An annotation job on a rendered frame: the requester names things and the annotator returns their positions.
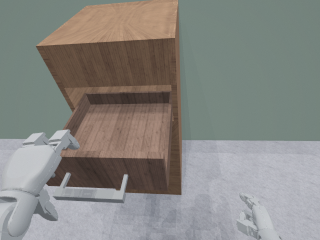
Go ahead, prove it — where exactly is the robot left hand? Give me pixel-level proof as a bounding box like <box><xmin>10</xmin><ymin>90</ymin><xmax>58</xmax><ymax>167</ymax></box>
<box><xmin>1</xmin><ymin>129</ymin><xmax>80</xmax><ymax>221</ymax></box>

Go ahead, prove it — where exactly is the right robot forearm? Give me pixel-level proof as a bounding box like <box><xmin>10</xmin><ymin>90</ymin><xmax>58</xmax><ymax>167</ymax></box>
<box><xmin>257</xmin><ymin>228</ymin><xmax>283</xmax><ymax>240</ymax></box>

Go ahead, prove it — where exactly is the left robot forearm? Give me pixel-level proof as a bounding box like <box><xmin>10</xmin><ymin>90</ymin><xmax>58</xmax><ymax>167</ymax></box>
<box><xmin>0</xmin><ymin>189</ymin><xmax>39</xmax><ymax>240</ymax></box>

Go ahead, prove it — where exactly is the cabinet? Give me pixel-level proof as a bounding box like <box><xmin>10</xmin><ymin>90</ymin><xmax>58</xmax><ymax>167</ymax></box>
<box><xmin>36</xmin><ymin>0</ymin><xmax>182</xmax><ymax>195</ymax></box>

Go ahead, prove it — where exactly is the handle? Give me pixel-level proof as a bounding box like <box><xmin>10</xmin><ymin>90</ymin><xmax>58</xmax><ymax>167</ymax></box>
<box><xmin>53</xmin><ymin>172</ymin><xmax>129</xmax><ymax>204</ymax></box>

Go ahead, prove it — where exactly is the robot right hand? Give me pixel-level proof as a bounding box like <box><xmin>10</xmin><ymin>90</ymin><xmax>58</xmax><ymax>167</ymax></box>
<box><xmin>236</xmin><ymin>192</ymin><xmax>276</xmax><ymax>239</ymax></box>

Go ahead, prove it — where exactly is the drawer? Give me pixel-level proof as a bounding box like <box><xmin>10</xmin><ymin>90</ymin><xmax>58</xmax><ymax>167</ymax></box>
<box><xmin>46</xmin><ymin>90</ymin><xmax>173</xmax><ymax>191</ymax></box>

